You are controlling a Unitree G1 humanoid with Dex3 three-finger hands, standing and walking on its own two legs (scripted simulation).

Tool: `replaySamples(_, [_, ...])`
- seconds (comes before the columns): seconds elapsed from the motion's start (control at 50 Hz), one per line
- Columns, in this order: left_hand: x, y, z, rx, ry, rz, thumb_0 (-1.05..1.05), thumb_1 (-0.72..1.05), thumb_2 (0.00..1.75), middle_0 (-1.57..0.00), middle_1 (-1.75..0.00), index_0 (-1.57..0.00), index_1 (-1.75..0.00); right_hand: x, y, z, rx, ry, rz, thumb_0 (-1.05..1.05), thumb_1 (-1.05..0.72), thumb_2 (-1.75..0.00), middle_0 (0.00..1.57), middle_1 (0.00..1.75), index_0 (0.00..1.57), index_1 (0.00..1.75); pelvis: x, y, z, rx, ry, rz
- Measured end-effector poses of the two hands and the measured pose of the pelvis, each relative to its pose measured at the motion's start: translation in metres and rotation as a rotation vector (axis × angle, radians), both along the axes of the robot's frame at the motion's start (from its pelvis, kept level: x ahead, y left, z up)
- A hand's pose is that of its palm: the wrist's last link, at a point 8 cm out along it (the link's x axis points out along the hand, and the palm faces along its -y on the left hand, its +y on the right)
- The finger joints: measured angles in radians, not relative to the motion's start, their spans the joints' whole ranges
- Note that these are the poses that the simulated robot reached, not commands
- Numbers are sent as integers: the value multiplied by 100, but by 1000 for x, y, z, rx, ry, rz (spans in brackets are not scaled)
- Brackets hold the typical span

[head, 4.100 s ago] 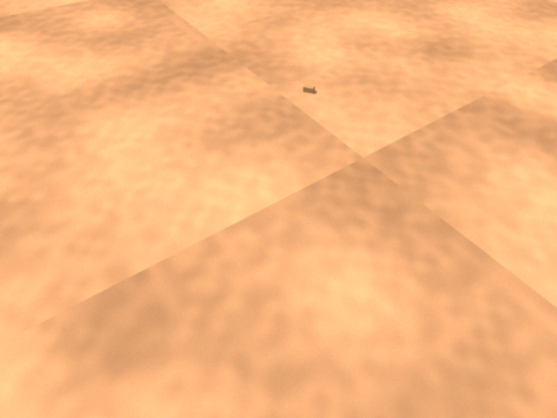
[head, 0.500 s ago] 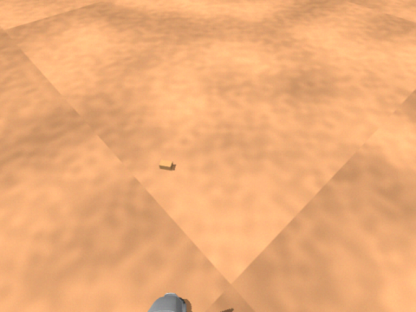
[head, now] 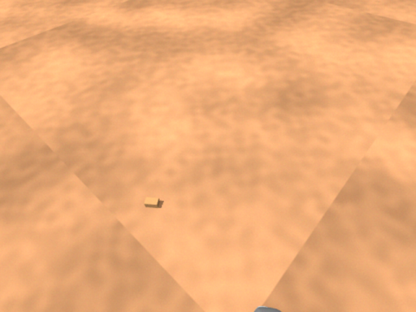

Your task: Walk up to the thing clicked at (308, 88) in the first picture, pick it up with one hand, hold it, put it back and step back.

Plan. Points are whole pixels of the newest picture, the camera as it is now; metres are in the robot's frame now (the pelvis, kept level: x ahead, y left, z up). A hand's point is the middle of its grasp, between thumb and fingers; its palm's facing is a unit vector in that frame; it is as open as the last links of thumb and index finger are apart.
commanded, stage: walk up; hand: left
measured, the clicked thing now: (152, 202) +0.77 +0.33 -0.74
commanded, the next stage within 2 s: none
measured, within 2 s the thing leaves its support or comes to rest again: neither
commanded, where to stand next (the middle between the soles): +0.38 +0.06 m, yaw -1 degrees
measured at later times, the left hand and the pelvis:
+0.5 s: hand (66, 287) +0.21 +0.33 -0.15, palm faces -0.05 -0.92 -0.38, open 7.4 cm; pelvis +0.17 +0.05 +0.00, yaw +0 degrees
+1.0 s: hand (88, 220) +0.37 +0.32 -0.13, palm faces -0.05 -0.90 -0.44, open 7.3 cm; pelvis +0.28 +0.05 +0.00, yaw -1 degrees
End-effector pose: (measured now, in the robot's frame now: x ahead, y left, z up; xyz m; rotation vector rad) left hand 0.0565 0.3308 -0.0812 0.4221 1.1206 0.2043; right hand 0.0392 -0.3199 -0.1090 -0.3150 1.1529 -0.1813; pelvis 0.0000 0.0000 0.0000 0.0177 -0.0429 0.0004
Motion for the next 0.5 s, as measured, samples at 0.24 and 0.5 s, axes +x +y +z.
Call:
replaySamples(0.24, [57,-1,15,-4,-20,37,0,90,90,-21,-30,-21,-30,113,12,11,19,-8,61,1,-91,-90,20,29,20,30,75,6,15,-27,0,15])
replaySamples(0.5, [151,47,-26,-50,52,25,1,90,90,-20,-30,-21,-30,191,48,34,-73,-77,11,0,-90,-90,21,29,21,30,166,51,4,-18,-7,1])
